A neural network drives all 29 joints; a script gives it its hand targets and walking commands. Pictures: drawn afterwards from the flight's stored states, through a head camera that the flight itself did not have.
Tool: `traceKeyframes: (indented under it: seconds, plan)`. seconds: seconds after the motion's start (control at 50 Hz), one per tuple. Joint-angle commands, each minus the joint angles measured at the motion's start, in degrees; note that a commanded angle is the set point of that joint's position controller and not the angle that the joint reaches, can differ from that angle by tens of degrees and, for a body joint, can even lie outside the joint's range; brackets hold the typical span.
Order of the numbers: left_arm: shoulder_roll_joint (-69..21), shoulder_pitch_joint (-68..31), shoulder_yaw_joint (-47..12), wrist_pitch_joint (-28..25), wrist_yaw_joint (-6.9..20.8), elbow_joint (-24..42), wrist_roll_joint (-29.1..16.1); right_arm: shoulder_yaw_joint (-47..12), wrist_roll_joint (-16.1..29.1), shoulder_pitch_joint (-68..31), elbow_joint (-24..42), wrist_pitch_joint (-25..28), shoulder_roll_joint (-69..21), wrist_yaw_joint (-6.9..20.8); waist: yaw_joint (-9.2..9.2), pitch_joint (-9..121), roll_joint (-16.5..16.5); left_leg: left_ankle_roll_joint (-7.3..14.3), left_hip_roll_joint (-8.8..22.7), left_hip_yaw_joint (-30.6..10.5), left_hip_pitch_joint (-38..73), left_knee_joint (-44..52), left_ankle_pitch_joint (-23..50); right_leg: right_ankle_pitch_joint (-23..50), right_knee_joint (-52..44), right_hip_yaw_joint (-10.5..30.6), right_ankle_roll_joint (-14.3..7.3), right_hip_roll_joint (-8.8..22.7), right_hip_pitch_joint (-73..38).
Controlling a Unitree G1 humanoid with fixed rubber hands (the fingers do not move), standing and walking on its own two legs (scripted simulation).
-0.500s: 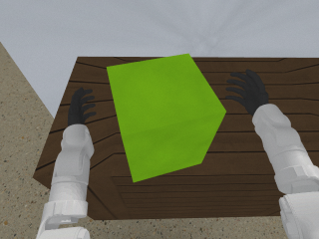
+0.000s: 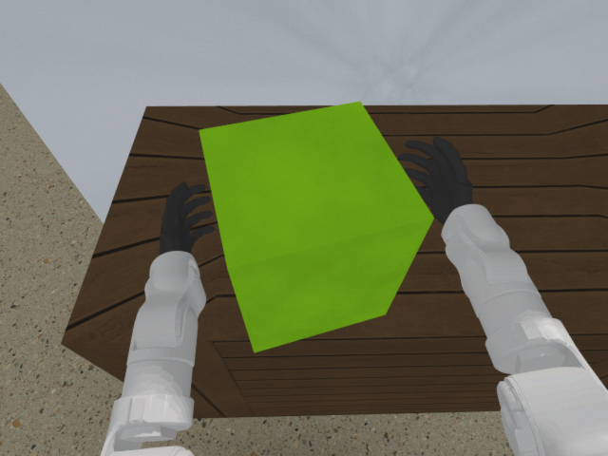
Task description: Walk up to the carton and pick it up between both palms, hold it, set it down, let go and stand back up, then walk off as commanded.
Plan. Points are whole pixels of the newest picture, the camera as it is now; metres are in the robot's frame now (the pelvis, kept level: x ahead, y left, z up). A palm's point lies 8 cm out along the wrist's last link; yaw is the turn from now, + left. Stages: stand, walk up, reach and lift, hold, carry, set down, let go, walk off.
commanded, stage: reach and lift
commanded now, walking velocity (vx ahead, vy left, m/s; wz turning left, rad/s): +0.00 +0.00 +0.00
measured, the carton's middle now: (304, 234) +0.41 +0.03 +0.05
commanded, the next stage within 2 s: none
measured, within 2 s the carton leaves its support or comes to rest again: leaves its support in 1.50 s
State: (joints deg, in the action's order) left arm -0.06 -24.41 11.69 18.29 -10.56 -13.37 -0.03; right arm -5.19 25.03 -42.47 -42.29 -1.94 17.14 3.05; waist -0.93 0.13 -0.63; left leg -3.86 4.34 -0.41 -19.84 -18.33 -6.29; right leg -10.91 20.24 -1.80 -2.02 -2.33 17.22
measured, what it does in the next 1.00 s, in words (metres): stands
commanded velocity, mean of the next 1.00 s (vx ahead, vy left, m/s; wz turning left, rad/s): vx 0.00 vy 0.00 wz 0.00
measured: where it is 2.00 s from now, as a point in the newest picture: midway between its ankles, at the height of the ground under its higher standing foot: outside the picture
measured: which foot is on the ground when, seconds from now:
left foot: down 0.00-1.00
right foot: down 0.00-1.00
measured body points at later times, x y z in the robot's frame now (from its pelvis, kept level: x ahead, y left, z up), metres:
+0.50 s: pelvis -0.02 +0.00 +0.00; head +0.04 +0.00 +0.44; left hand +0.37 +0.18 +0.09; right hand +0.43 -0.15 +0.10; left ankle +0.02 +0.16 -0.75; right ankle -0.02 -0.09 -0.75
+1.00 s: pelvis -0.01 +0.00 +0.00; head +0.06 +0.00 +0.44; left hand +0.39 +0.18 +0.09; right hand +0.44 -0.13 +0.10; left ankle +0.02 +0.16 -0.75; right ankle -0.02 -0.09 -0.75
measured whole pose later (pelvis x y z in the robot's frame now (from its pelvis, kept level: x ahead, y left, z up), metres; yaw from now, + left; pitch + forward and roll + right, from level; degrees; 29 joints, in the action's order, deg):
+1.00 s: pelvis -0.01 +0.00 +0.00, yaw +0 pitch +9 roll +0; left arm -1.7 -29.1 11.7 18.4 -14.8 -14.8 0.8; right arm -5.2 19.1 -44.0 -42.3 -3.3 11.7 -0.7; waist -1.0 1.6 -0.6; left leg -4.1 4.6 -0.4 -21.8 -18.9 -5.9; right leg -10.7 21.4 -1.8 -2.0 -2.5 19.5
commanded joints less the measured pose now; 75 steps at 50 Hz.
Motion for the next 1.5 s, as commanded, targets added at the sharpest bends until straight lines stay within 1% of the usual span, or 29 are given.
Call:
traceKeyframes:
  seconds: [0.0,0.08,0.14,0.22,0.36,0.42,0.44,0.46,0.48,0.58,0.68,0.74,0.76,0.8,0.82,0.92,0.98,1.0,1.02,1.06,1.12,1.14,1.2,1.22,1.24,1.3,1.34,1.36,1.48]
  plan:
    - [-5.38,-22.18,-4.61,-4.07,-1.05,13.65,4.27,-2.73,-6.75,-25.83,11.26,3.83,0.66,-1.06,-9.77,42.86,2.04,1.06,-3.15,3.07,22.43,-5.95,29.72,31.12,0.10,0.09,2.79,-2.14,-3.25]
    - [-4.76,-23.43,-4.00,-2.66,-2.15,12.74,5.03,-1.71,-6.89,-26.29,9.47,2.69,1.13,-2.50,-9.51,39.97,1.97,1.02,-3.12,2.71,22.59,-5.76,27.70,28.15,-0.48,0.38,2.70,-2.24,-2.73]
    - [-5.31,-24.97,-4.48,-1.60,-2.65,11.31,4.94,-1.15,-7.06,-27.46,7.33,1.78,1.30,-3.01,-9.17,36.70,2.76,0.98,-2.85,2.30,23.47,-5.32,25.49,22.67,-1.43,0.03,2.29,-2.24,-0.44]
    - [-5.41,-27.40,-4.50,-0.43,-3.42,9.80,4.47,-1.49,-6.57,-29.74,6.77,0.74,0.89,-3.41,-9.40,35.58,2.30,1.57,-2.58,2.26,23.09,-4.78,21.99,18.12,-2.04,0.13,2.26,-2.08,1.08]
    - [-5.24,-30.81,-5.29,-0.18,-4.27,5.24,3.25,-1.90,-6.19,-32.25,6.96,-0.30,-0.12,-3.71,-9.77,34.77,1.01,2.17,-2.33,2.28,20.50,-4.68,16.81,13.03,-2.00,0.07,2.25,-1.87,2.49]
    - [-5.84,-31.62,-5.97,-0.69,-4.30,4.52,2.81,-1.55,-6.50,-32.55,7.51,-0.21,-1.13,-3.87,-9.35,36.16,0.78,2.31,-2.35,2.39,19.99,-4.86,16.26,13.38,-1.83,0.28,2.36,-1.65,2.62]
    - [-5.55,-32.43,-5.76,-0.97,-4.30,3.82,2.94,-1.43,-6.90,-32.95,7.57,-0.21,-1.40,-3.91,-9.61,36.60,0.62,2.39,-2.41,2.51,19.55,-4.97,15.86,13.15,-1.72,0.29,2.41,-1.59,2.84]
    - [-6.03,-32.22,-5.98,-1.21,-4.32,4.47,2.94,-1.05,-6.98,-32.62,7.96,-0.09,-1.63,-3.92,-9.29,37.55,0.70,2.31,-2.33,2.48,20.10,-4.99,16.34,13.60,-1.64,0.18,2.31,-1.68,2.91]
    - [-5.99,-32.10,-5.76,-1.33,-4.28,3.34,2.88,-1.77,-6.72,-32.75,7.74,-0.23,-1.95,-3.81,-9.95,38.06,0.49,2.36,-2.33,2.55,19.65,-5.17,16.44,13.81,-1.43,0.36,2.46,-1.58,2.90]
    - [-7.24,-31.90,-5.44,-2.23,-3.72,2.63,3.59,-1.65,-7.41,-32.52,7.87,0.19,-3.13,-3.48,-10.17,39.79,0.67,2.12,-2.41,2.74,20.48,-5.40,18.07,15.37,-1.46,0.27,2.38,-1.59,2.67]
    - [-8.45,-30.39,-4.70,-2.25,-3.05,2.87,5.16,-1.34,-8.39,-31.14,7.91,0.79,-3.91,-3.71,-9.97,40.29,1.59,1.71,-2.72,2.99,21.95,-5.65,21.15,18.94,-1.64,0.06,2.51,-1.68,1.69]
    - [-9.33,-29.00,-4.69,-2.15,-2.61,4.82,6.03,-1.14,-8.61,-29.72,8.55,1.32,-4.25,-4.05,-9.46,41.27,1.99,1.22,-2.78,2.89,23.45,-5.86,24.28,22.89,-1.36,-0.19,2.71,-1.98,0.34]
    - [-9.57,-28.72,-4.47,-2.08,-2.42,5.01,6.41,-1.10,-9.05,-29.97,8.96,1.43,-4.53,-4.07,-9.66,41.51,2.07,1.18,-2.84,2.77,23.93,-5.82,24.80,23.02,-1.56,-0.24,2.68,-1.93,0.33]
    - [-10.30,-28.08,-4.75,-2.16,-1.88,5.38,6.81,-0.89,-9.66,-29.35,9.37,1.71,-5.34,-4.07,-9.21,41.56,1.67,1.02,-2.97,2.94,24.02,-5.92,26.03,24.85,-1.27,-0.43,2.92,-1.81,-0.73]
    - [-10.62,-27.77,-4.57,-2.21,-1.61,5.31,7.32,-1.23,-9.93,-29.22,9.38,1.74,-5.84,-3.97,-9.49,41.19,1.75,1.06,-3.02,3.01,23.98,-5.77,26.42,25.27,-1.29,-0.38,3.03,-1.68,-0.84]
    - [-12.95,-26.08,-5.48,-2.34,-0.25,5.60,8.68,-1.73,-11.45,-27.57,8.69,2.17,-8.76,-3.54,-8.94,40.05,1.82,0.82,-3.24,3.17,24.26,-5.50,28.57,27.82,-1.18,-0.55,3.32,-1.22,-2.53]
    - [-16.39,-26.31,-7.01,-2.65,1.20,5.25,9.70,-2.10,-12.87,-27.39,7.40,2.35,-13.33,-2.16,-8.59,40.04,2.23,0.71,-3.25,3.28,24.42,-5.25,28.75,27.17,-1.38,-0.96,3.16,-0.94,-3.37]
    - [-18.96,-26.19,-8.09,-2.69,1.98,5.02,10.15,-2.22,-13.67,-27.56,7.28,2.36,-16.31,-1.42,-8.01,39.79,2.12,0.77,-3.37,3.22,24.64,-5.00,28.75,26.89,-1.66,-1.17,3.20,-0.89,-3.34]
    - [-22.67,-25.91,-9.33,-2.77,3.14,4.68,10.97,-3.31,-14.56,-27.84,7.08,2.29,-20.90,-0.32,-8.40,40.40,2.17,0.86,-3.43,3.20,24.55,-4.85,28.78,26.76,-1.72,-1.25,3.04,-0.76,-3.73]
    - [-33.22,-27.88,-13.40,-3.43,6.43,3.33,12.96,-5.67,-17.54,-29.17,6.61,2.26,-33.64,2.92,-8.05,40.17,1.91,1.21,-3.68,3.11,24.08,-4.18,27.70,26.06,-2.08,-1.67,2.96,-0.41,-4.49]
    - [-35.10,-27.86,-15.95,-3.51,7.55,2.86,12.68,-6.94,-18.12,-27.34,6.33,2.74,-36.96,3.80,-6.43,42.00,1.56,1.66,-3.49,2.94,23.11,-3.72,26.75,28.68,-2.15,-1.66,3.03,-0.42,-6.74]
    - [-34.92,-28.27,-15.74,-3.64,7.85,2.59,12.63,-6.73,-18.23,-27.24,5.61,2.90,-37.48,3.93,-6.29,40.85,1.09,1.83,-3.55,3.06,22.24,-3.35,25.91,29.54,-2.10,-1.43,3.14,-0.26,-8.16]
    - [-35.80,-30.72,-17.20,-4.48,8.02,3.70,12.52,-7.99,-17.73,-28.23,5.41,4.18,-38.91,3.94,-5.83,39.95,0.50,1.80,-3.56,2.67,21.00,-3.18,24.92,31.52,-1.32,-1.02,3.44,-0.15,-10.61]
    - [-35.39,-31.05,-16.85,-4.63,8.01,2.99,12.75,-8.26,-17.54,-28.90,5.24,4.48,-38.72,3.93,-6.42,39.38,0.33,1.90,-3.55,2.62,20.74,-3.13,24.51,31.50,-1.34,-0.79,3.48,-0.08,-11.04]
    - [-35.48,-32.02,-17.48,-4.95,7.95,3.49,12.51,-8.55,-17.45,-29.11,5.34,4.90,-38.86,3.77,-6.04,39.29,0.00,1.84,-3.54,2.43,20.44,-3.08,24.29,32.09,-1.18,-0.76,3.62,0.02,-11.68]
    - [-35.37,-34.33,-18.46,-6.03,7.81,5.30,11.74,-10.65,-16.55,-31.75,8.20,6.72,-39.48,3.21,-6.37,41.68,-1.27,2.09,-3.66,2.24,19.46,-2.79,23.19,35.70,-0.42,-0.48,4.25,0.26,-14.23]
    - [-35.85,-35.90,-20.23,-6.89,7.54,7.44,10.99,-11.44,-16.30,-32.77,10.19,7.94,-39.27,2.98,-5.65,45.23,-1.04,1.75,-3.67,2.00,20.03,-3.26,24.87,38.80,0.47,-0.78,4.29,0.10,-15.48]
    - [-35.72,-36.36,-20.31,-7.15,7.31,7.76,11.35,-11.92,-16.17,-33.28,10.59,8.32,-39.06,2.88,-5.80,45.85,-1.08,1.80,-3.64,1.92,20.22,-3.38,24.91,39.90,0.78,-0.83,4.49,0.05,-15.77]
    - [-35.65,-39.95,-22.85,-8.05,6.41,10.29,10.90,-13.17,-16.48,-36.43,13.51,10.15,-37.85,2.63,-5.47,48.34,-1.07,1.52,-3.49,1.67,21.38,-3.69,25.68,40.70,1.11,-1.40,4.46,-0.25,-16.00]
